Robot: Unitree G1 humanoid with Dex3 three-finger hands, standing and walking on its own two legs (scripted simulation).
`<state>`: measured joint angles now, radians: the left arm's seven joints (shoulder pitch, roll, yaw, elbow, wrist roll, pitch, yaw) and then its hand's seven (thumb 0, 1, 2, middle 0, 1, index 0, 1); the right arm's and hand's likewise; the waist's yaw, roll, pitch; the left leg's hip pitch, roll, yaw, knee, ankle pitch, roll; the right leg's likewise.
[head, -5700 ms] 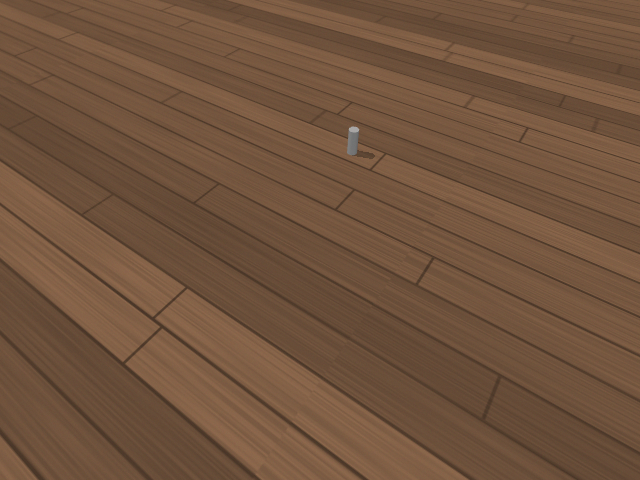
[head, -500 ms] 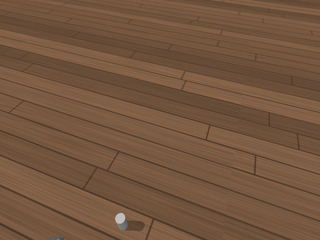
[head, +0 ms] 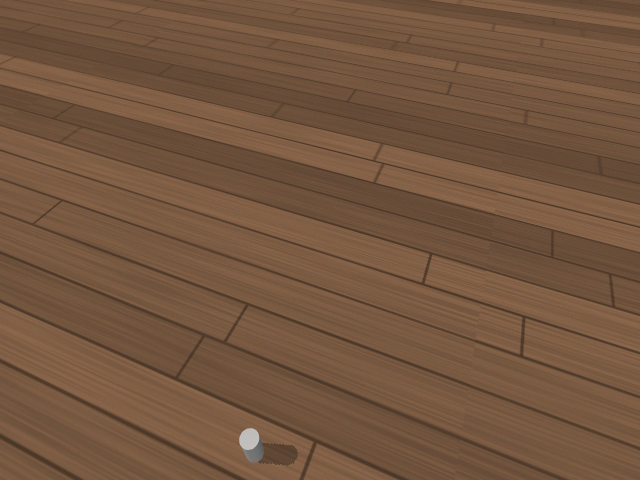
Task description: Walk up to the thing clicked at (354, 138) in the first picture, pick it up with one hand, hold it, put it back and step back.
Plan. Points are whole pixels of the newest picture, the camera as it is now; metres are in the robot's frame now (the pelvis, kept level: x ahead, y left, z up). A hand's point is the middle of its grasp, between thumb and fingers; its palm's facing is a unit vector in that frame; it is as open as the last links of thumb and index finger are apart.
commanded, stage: walk up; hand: left
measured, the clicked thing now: (252, 445) +0.35 +0.18 -0.71
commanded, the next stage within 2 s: stand in 0.32 s
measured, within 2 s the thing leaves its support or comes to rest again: neither
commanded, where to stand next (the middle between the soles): +0.01 -0.01 m, yaw +0 degrees
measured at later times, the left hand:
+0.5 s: hand out of the picture +0.08 +0.25 -0.16, palm faces -0.02 -0.94 -0.34, open 7.4 cm
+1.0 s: hand out of the picture +0.07 +0.24 -0.15, palm faces -0.03 -0.94 -0.35, open 7.4 cm
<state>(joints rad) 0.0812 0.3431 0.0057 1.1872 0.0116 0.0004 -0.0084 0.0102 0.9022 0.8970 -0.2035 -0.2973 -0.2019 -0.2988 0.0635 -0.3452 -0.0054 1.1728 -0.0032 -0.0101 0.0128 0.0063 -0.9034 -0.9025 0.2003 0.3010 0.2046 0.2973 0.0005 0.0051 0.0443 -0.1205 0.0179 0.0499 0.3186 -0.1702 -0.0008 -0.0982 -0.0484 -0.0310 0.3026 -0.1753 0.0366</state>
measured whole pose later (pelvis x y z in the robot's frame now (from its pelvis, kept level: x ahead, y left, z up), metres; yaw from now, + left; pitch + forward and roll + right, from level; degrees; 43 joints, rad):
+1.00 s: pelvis +0.00 -0.01 +0.00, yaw +0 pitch -2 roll +0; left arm 0.11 0.35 -0.01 1.13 0.01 0.00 0.00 0.01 0.90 0.90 -0.20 -0.30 -0.20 -0.30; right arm 0.09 -0.35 -0.01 1.15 -0.01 0.00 0.01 0.01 -0.90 -0.90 0.20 0.30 0.20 0.30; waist -0.01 0.01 0.04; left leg -0.11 0.03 0.04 0.30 -0.16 -0.02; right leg -0.09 -0.03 -0.04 0.30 -0.18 0.02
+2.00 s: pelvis +0.00 -0.01 +0.00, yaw +0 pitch -2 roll +0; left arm 0.12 0.35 -0.01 1.12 0.02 0.00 -0.01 0.01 0.90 0.90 -0.20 -0.30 -0.20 -0.30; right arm 0.10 -0.35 0.00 1.14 -0.01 0.00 0.01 0.01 -0.90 -0.90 0.20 0.30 0.20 0.30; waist 0.00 0.00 0.04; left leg -0.10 0.04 0.04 0.31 -0.17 -0.02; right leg -0.08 -0.03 -0.04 0.30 -0.18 0.02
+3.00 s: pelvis +0.00 -0.01 -0.03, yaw +0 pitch +9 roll +0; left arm 0.01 0.34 0.21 0.94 0.08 0.05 -0.05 0.01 0.09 0.25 -0.06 -0.09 -0.06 -0.09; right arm 0.27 -0.24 -0.03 0.72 0.02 -0.05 -0.01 0.01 -0.90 -0.90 0.20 0.30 0.20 0.30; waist -0.04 0.00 -0.03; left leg -0.53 0.05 0.03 0.71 -0.34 -0.01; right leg -0.51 -0.03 -0.03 0.69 -0.34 0.02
